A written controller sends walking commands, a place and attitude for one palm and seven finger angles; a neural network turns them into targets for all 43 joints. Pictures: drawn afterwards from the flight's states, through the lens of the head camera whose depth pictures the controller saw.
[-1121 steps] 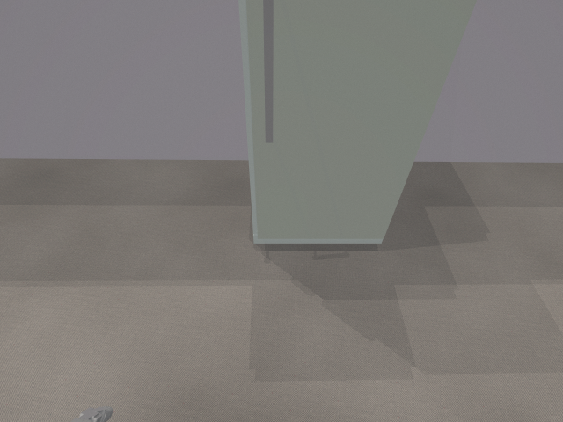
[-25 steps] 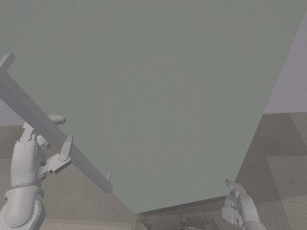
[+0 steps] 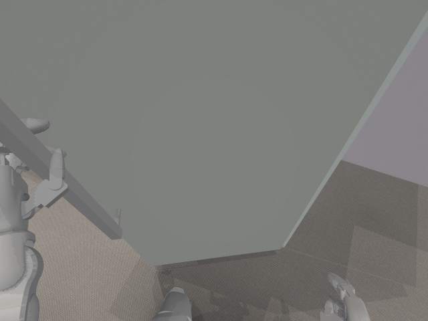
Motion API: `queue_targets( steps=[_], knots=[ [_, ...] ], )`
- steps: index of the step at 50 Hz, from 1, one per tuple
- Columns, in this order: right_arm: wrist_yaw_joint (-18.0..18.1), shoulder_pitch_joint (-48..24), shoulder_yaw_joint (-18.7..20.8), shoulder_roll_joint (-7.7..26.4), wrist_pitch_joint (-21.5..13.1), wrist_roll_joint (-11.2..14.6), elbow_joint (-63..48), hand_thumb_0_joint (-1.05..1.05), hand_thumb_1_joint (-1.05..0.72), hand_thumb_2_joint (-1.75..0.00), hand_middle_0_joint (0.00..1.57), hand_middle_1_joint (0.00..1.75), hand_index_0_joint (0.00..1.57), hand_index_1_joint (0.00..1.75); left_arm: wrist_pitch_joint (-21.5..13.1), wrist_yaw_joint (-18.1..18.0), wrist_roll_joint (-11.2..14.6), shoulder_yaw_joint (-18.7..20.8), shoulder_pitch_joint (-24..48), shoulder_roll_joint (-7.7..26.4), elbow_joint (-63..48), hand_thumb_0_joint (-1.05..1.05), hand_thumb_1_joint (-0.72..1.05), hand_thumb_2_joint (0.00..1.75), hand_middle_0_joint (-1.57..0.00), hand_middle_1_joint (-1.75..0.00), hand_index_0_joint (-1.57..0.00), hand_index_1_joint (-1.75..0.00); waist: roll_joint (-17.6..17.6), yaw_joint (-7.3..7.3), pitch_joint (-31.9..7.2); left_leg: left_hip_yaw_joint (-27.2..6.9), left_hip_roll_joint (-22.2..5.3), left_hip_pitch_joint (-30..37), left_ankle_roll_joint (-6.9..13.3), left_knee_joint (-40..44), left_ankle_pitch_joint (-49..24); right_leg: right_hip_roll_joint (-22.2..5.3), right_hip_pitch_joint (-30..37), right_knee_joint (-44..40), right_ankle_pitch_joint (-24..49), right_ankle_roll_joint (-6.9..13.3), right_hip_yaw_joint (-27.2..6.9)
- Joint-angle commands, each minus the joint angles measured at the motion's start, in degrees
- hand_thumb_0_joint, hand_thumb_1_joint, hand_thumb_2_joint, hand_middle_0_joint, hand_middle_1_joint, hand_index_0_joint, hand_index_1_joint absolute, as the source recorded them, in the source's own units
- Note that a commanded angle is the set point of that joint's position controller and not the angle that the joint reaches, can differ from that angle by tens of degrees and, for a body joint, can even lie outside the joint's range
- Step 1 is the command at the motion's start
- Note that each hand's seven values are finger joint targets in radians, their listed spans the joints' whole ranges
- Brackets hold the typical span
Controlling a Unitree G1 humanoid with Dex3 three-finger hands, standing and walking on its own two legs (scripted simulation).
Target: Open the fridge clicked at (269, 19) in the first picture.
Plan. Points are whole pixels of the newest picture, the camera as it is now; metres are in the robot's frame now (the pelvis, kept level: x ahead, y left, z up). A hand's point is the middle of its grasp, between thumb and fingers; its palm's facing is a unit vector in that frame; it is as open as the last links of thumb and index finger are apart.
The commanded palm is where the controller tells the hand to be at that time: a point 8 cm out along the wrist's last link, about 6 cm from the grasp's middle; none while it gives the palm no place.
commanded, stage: walk backward, drawing the door open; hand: left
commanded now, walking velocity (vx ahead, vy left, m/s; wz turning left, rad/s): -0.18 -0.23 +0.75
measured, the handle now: (67, 170) +0.33 +0.24 +0.13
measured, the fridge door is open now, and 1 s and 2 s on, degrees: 32 76 81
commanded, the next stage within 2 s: stop walking and hold the door back in 1.10 s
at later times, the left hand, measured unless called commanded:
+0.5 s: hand out of the picture +0.11 +0.13 +0.18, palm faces +0.60 -0.75 -0.28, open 6.7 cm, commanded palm +0.05 +0.15 +0.18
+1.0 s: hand out of the picture -0.01 -0.01 +0.18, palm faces +0.77 -0.59 -0.23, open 6.8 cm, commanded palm -0.08 +0.00 +0.18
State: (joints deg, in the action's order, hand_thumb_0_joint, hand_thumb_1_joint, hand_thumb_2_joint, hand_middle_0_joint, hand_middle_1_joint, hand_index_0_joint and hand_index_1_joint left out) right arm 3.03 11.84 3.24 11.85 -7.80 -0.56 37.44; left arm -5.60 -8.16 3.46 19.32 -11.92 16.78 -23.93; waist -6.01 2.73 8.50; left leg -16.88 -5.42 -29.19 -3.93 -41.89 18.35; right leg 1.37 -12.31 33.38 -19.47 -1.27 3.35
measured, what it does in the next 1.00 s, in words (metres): steps to the right, turning left: left foot, then right foot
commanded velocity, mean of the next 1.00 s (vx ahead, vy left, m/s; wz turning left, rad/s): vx -0.17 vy -0.24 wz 0.75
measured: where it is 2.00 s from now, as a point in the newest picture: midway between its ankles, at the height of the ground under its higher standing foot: outside the picture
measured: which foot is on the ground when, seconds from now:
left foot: up 0.00-0.18, down 0.20-0.54, up 0.56-0.88, down 0.90-1.00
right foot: down 0.00-0.20, up 0.22-0.54, down 0.56-0.90, up 0.92-1.00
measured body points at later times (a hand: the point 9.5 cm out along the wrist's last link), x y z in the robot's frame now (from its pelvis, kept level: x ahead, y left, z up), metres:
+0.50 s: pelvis -0.08 -0.18 +0.01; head -0.04 -0.16 +0.46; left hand +0.07 +0.17 +0.19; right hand +0.16 -0.30 -0.08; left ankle -0.05 +0.05 -0.72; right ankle +0.01 -0.31 -0.69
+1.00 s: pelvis -0.10 -0.34 +0.01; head -0.08 -0.29 +0.46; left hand -0.06 +0.01 +0.19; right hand +0.18 -0.40 -0.07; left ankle -0.19 -0.24 -0.72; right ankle +0.00 -0.39 -0.65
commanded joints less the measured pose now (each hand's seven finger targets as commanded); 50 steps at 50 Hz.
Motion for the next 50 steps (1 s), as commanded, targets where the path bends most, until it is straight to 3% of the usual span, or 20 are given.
queue_targets(
  steps=[1, 4, 8, 9, 10, 11, 12, 19, 24, 26, 27, 28, 29, 34, 38, 42, 43, 45, 46, 50],
  knots=[
    [2.0, -9.3, 1.9, 3.8, -2.8, 0.4, -9.8, 0.0, -0.9, -0.9, 0.2, 0.3, 0.2, 0.3, -7.3, -0.3, -1.6, 6.6, 9.7, 14.0, -20.3, 0.0, 0.9, 0.9, -0.45, -1.4, -0.45, -1.4, 11.8, -4.09, -17.7, 11.2, 4.3, -2.1, 2.6, -32.7, 13.8, -24.4, 1.8, -7.2, 37.1, 12.0, -14.8],
    [2.9, -7.9, -1.2, 2.2, -0.5, -0.3, -10.2, 0.0, -0.9, -0.9, 0.2, 0.3, 0.2, 0.3, -7.7, 0.0, -0.6, 6.3, 6.7, 13.2, -16.3, 0.0, 0.9, 0.9, -0.45, -1.4, -0.45, -1.4, 9.2, -3.54, -16.2, 18.0, 3.1, 1.3, 2.0, -10.7, 9.3, -18.1, 9.8, -2.6, 41.5, 8.7, 0.1],
    [4.7, -4.3, -0.2, 3.1, -0.9, -1.5, -11.2, 0.0, -0.9, -0.9, 0.2, 0.3, 0.2, 0.3, -7.5, 0.0, -0.3, 5.1, 5.6, 11.7, -18.9, 0.0, 0.9, 0.9, -0.45, -1.4, -0.45, -1.4, 13.4, -2.23, -20.7, 23.6, 6.3, 14.7, 2.9, 13.9, -2.5, -14.2, 7.4, 6.5, 46.2, 6.1, 1.6],
    [5.1, -2.3, 0.6, 4.5, -0.5, -1.1, -11.1, 0.0, -0.9, -0.9, 0.2, 0.3, 0.2, 0.3, -6.9, -0.2, 0.3, 3.3, 6.0, 10.8, -18.0, 0.0, 0.9, 0.9, -0.45, -1.4, -0.45, -1.4, 7.9, 0.24, -21.5, 19.0, 2.8, 28.1, 4.5, 19.9, -15.8, -12.5, -2.6, 16.9, 39.6, 2.8, 3.9],
    [4.7, -2.9, 1.0, 6.5, -1.2, -1.2, -12.1, 0.0, -0.9, -0.9, 0.2, 0.3, 0.2, 0.3, -7.4, 0.1, 1.0, 1.2, 8.8, 9.3, -21.1, 0.0, 0.9, 0.9, -0.45, -1.4, -0.45, -1.4, -6.5, -0.42, -22.8, -4.0, -14.3, 41.4, 11.8, 22.7, -50.9, -3.1, -20.9, 30.8, 4.1, -2.3, 4.2],
    [3.0, -2.3, 0.2, 5.8, -2.1, -1.4, -10.7, 0.0, -0.9, -0.9, 0.2, 0.3, 0.2, 0.3, -8.7, 0.8, -0.9, 1.2, 11.3, 11.0, -22.0, 0.0, 0.9, 0.9, -0.45, -1.4, -0.45, -1.4, -9.7, -2.05, -24.3, -18.3, -24.1, 45.8, 18.1, 19.7, -71.8, -2.0, -28.1, 37.1, -18.7, -2.4, -3.5],
    [1.7, -3.7, 0.0, 5.9, -2.5, -1.3, -9.2, 0.0, -0.9, -0.9, 0.2, 0.3, 0.2, 0.3, -8.8, 1.2, -2.0, 2.6, 10.5, 12.0, -19.3, 0.0, 0.9, 0.9, -0.45, -1.4, -0.45, -1.4, -3.4, -1.71, -22.9, -14.2, -23.0, 46.3, 17.7, 18.5, -67.0, -2.2, -31.0, 38.8, -14.6, -1.1, -6.3],
    [0.9, -5.3, 0.8, 6.4, -2.7, 0.8, -9.1, 0.0, -0.9, -0.9, 0.2, 0.3, 0.2, 0.3, -5.2, 1.6, -0.8, 2.0, 15.7, 10.9, -18.4, 0.0, 0.9, 0.9, -0.45, -1.4, -0.45, -1.4, -12.1, -2.09, -17.3, 9.0, -7.6, 17.7, 9.6, 23.7, -14.9, -1.4, -10.9, 22.6, 2.4, -3.0, -2.8],
    [0.5, -7.2, 0.8, 7.3, -2.1, 0.7, -11.1, 0.0, -0.9, -0.9, 0.2, 0.3, 0.2, 0.3, -4.2, 0.5, -0.2, 6.0, 14.7, 13.8, -14.4, 0.0, 0.9, 0.9, -0.45, -1.4, -0.45, -1.4, -16.3, -3.23, -14.4, 4.6, -6.3, 2.2, 9.2, 26.4, 11.9, 2.8, 5.4, 6.8, -3.5, -3.3, 2.1],
    [0.1, -7.4, 0.4, 5.2, -1.9, 0.6, -11.3, 0.0, -0.9, -0.9, 0.2, 0.3, 0.2, 0.3, -4.2, 0.7, -0.4, 5.0, 14.7, 13.0, -14.4, 0.0, 0.9, 0.9, -0.45, -1.4, -0.45, -1.4, -5.9, -4.25, -16.4, 7.8, 0.6, -1.3, 5.7, 15.6, 13.8, 0.5, 12.9, -7.9, -1.3, -2.3, 1.4],
    [0.2, -6.5, 0.1, 2.8, -1.5, 0.7, -10.6, 0.0, -0.9, -0.9, 0.2, 0.3, 0.2, 0.3, -3.7, 0.5, -0.6, 6.9, 14.1, 15.8, -14.5, 0.0, 0.9, 0.9, -0.45, -1.4, -0.45, -1.4, 9.3, -3.95, -17.0, 14.1, 7.3, 0.7, 1.9, -1.3, 13.1, -8.6, 7.2, -19.1, -4.9, 0.5, -7.1],
    [0.9, -9.2, 0.4, 2.1, -1.2, 0.6, -11.3, 0.0, -0.9, -0.9, 0.2, 0.3, 0.2, 0.3, -3.5, 0.3, -1.1, 9.3, 14.2, 19.7, -15.0, 0.0, 0.9, 0.9, -0.45, -1.4, -0.45, -1.4, 26.4, -5.31, -16.0, 16.9, 10.3, -4.2, 0.3, -26.7, 16.7, -22.4, -1.2, -23.8, -8.9, 7.2, -24.7],
    [1.4, -10.2, 0.1, 3.7, -1.7, 0.0, -9.9, 0.0, -0.9, -0.9, 0.2, 0.3, 0.2, 0.3, -3.6, -0.2, -1.2, 8.6, 16.1, 18.8, -13.1, 0.0, 0.9, 0.9, -0.45, -1.4, -0.45, -1.4, 16.3, -4.38, -15.2, 12.4, 8.8, -4.8, 1.1, -37.8, 17.5, -26.3, -5.4, -22.3, 0.0, 9.8, -25.9],
    [2.0, -10.5, -1.4, 2.5, 1.3, -0.3, -10.3, 0.0, -0.9, -0.9, 0.2, 0.3, 0.2, 0.3, -5.7, 0.5, -0.5, 5.8, 11.2, 13.9, -13.5, 0.0, 0.9, 0.9, -0.45, -1.4, -0.45, -1.4, 10.5, -3.9, -16.2, 18.6, 3.2, -2.1, -0.2, -24.7, 10.7, -18.7, 8.9, -11.0, 21.3, 8.7, -1.1],
    [3.6, -7.5, -0.5, 2.9, 0.4, -1.3, -11.3, 0.0, -0.9, -0.9, 0.2, 0.3, 0.2, 0.3, -5.9, -0.2, -0.7, 4.2, 8.1, 12.0, -17.0, 0.0, 0.9, 0.9, -0.45, -1.4, -0.45, -1.4, 16.9, -5.51, -19.3, 23.2, 4.2, 3.6, 2.0, -7.3, 15.0, -20.1, 11.9, -10.3, 32.4, 11.1, -3.0],
    [3.6, -2.6, -0.2, 3.6, 0.2, -1.2, -11.9, 0.0, -0.9, -0.9, 0.2, 0.3, 0.2, 0.3, -5.3, 0.0, -0.5, 0.4, 8.7, 9.4, -19.1, 0.0, 0.9, 0.9, -0.45, -1.4, -0.45, -1.4, 10.4, -2.38, -23.2, 24.0, 4.5, 12.9, 2.5, 12.9, 3.0, -17.7, 10.5, -1.4, 38.1, 9.0, 0.7],
    [3.6, -0.4, 0.1, 4.2, 0.3, -1.0, -11.9, 0.0, -0.9, -0.9, 0.2, 0.3, 0.2, 0.3, -5.3, 0.0, -0.1, -0.6, 10.3, 9.1, -19.9, 0.0, 0.9, 0.9, -0.45, -1.4, -0.45, -1.4, 6.6, 0.17, -24.8, 21.6, 3.4, 24.2, 3.5, 18.6, -5.5, -15.3, 2.0, 7.8, 35.3, 5.7, 3.6],
    [3.1, -2.5, 0.9, 7.5, -0.5, -1.2, -12.2, 0.0, -0.9, -0.9, 0.2, 0.3, 0.2, 0.3, -7.4, 0.8, -0.4, -3.1, 13.2, 9.5, -22.6, 0.0, 0.9, 0.9, -0.45, -1.4, -0.45, -1.4, -15.1, -1.46, -22.5, -15.4, -24.3, 43.3, 15.5, 22.2, -58.6, -4.0, -29.2, 29.2, -14.3, -2.7, 1.9],
    [1.7, -3.4, 0.2, 6.3, -1.1, -1.6, -10.2, 0.0, -0.9, -0.9, 0.2, 0.3, 0.2, 0.3, -8.3, 2.0, -2.5, -1.7, 13.4, 10.9, -21.2, 0.0, 0.9, 0.9, -0.45, -1.4, -0.45, -1.4, -8.8, -2.56, -20.9, -15.4, -26.1, 43.4, 18.0, 19.5, -65.5, -4.1, -32.3, 33.7, -15.3, -1.4, -4.1],
    [0.3, -5.6, 1.9, 6.8, -1.9, -0.3, -7.7, 0.0, -0.9, -0.9, 0.2, 0.3, 0.2, 0.3, -7.3, 3.5, -2.7, -2.6, 15.0, 9.4, -20.6, 0.0, 0.9, 0.9, -0.45, -1.4, -0.45, -1.4, -7.9, -2.17, -14.4, 2.4, -15.2, 30.5, 12.1, 18.7, -44.4, -4.9, -27.0, 27.9, -1.4, -2.8, -5.4]
  ],
)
